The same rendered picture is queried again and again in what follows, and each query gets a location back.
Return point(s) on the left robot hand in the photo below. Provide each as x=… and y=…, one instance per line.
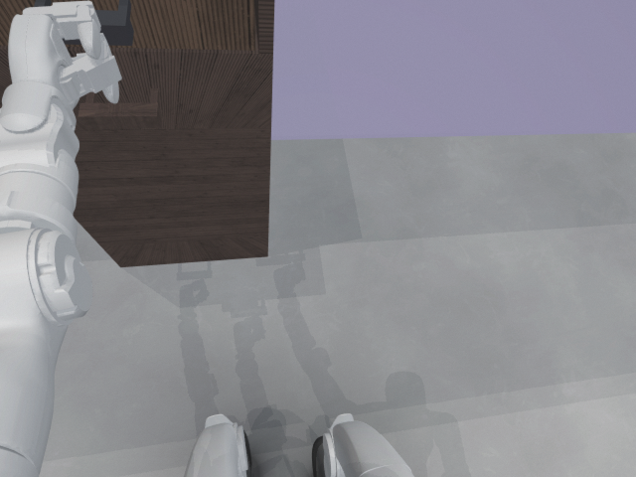
x=37, y=52

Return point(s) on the robot left thigh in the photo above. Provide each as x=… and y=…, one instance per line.
x=219, y=451

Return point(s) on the right robot shin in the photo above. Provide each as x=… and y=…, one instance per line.
x=339, y=419

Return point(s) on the cabinet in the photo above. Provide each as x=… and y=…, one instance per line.
x=196, y=189

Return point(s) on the left robot upper arm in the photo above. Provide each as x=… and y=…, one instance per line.
x=43, y=287

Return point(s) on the drawer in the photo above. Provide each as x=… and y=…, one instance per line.
x=169, y=24

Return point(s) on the robot left forearm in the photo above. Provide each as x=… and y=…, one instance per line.
x=39, y=178

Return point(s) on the handle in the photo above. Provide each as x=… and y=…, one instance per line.
x=120, y=115
x=115, y=25

